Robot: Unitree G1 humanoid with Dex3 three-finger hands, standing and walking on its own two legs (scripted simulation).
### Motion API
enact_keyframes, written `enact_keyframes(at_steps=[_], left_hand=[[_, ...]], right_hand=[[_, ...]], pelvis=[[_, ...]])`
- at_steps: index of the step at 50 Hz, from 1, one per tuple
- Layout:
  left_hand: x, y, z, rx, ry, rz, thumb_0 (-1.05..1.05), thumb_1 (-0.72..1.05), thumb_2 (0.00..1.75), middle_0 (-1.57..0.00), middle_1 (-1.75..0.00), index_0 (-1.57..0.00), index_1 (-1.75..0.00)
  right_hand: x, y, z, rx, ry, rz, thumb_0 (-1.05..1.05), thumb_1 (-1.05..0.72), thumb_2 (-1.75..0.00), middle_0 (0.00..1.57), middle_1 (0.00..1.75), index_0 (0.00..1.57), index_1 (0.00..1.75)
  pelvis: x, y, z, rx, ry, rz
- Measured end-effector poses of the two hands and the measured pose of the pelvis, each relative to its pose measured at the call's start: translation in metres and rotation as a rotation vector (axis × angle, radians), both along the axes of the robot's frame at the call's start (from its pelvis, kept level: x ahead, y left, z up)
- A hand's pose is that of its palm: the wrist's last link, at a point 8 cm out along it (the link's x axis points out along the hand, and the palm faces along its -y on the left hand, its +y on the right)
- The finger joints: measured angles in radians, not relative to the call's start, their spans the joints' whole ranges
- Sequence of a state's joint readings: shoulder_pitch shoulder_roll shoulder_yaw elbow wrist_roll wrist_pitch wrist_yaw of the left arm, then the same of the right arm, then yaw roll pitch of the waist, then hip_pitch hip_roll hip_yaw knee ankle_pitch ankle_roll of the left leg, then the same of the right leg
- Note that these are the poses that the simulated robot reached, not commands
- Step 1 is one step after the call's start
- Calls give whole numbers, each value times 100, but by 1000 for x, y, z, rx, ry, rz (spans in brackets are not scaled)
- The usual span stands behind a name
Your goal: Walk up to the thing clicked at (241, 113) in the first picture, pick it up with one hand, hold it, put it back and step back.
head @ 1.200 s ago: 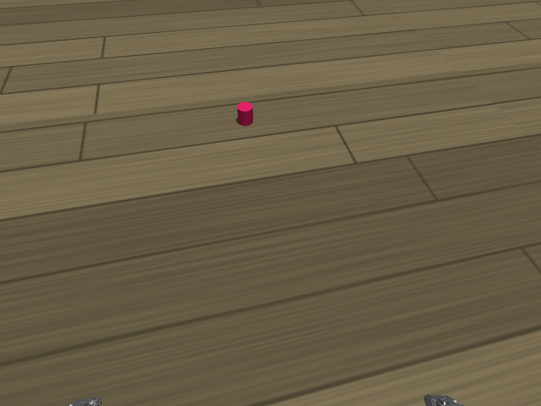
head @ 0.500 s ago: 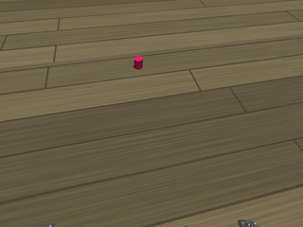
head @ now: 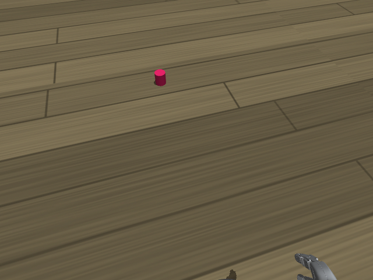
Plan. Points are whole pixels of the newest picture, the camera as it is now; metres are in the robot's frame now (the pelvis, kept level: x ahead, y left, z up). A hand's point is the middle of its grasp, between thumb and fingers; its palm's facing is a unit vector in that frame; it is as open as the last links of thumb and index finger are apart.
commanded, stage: walk up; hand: left
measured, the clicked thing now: (160, 76) +1.62 +0.17 -0.73
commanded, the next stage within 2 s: none
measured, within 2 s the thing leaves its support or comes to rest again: neither
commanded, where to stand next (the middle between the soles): +1.35 +0.55 m, yaw -86 degrees
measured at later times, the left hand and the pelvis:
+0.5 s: hand (71, 211) +0.28 +0.30 -0.12, palm faces -0.31 -0.79 -0.52, open 7.4 cm; pelvis +0.19 +0.01 -0.01, yaw -22 degrees
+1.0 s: hand (122, 86) +0.77 +0.23 -0.12, palm faces -0.61 -0.56 -0.56, open 7.3 cm; pelvis +0.48 +0.08 -0.02, yaw -39 degrees
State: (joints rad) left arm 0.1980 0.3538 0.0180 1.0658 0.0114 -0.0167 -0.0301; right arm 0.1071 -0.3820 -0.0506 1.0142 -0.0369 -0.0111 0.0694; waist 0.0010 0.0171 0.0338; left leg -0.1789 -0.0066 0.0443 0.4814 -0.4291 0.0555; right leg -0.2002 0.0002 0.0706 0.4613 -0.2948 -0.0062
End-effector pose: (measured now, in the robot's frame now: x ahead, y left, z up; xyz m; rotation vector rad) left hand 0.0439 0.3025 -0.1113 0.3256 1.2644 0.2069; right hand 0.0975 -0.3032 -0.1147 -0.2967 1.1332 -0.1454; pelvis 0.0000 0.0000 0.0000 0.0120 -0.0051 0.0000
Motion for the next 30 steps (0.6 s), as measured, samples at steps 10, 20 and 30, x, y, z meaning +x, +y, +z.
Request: enact_keyframes(at_steps=[10,20,30], left_hand=[[99,22,30,145,5,-188,1,90,90,-21,-30,-21,-30],[179,22,40,222,-56,-254,0,90,90,-21,-30,-21,-30],[354,53,16,197,-35,-452,0,89,89,-22,-30,-22,-30]], right_hand=[[-24,-51,-14,-7,-58,-203,1,-90,-90,20,30,21,30],[68,-54,-14,19,-130,-206,2,-91,-90,20,30,20,30],[166,-21,4,-43,-195,-310,1,-91,-90,20,30,21,30]], pelvis=[[49,-9,-14,16,-8,-182],[128,-9,-18,-57,-35,-298],[261,40,-30,-68,1,-445]])
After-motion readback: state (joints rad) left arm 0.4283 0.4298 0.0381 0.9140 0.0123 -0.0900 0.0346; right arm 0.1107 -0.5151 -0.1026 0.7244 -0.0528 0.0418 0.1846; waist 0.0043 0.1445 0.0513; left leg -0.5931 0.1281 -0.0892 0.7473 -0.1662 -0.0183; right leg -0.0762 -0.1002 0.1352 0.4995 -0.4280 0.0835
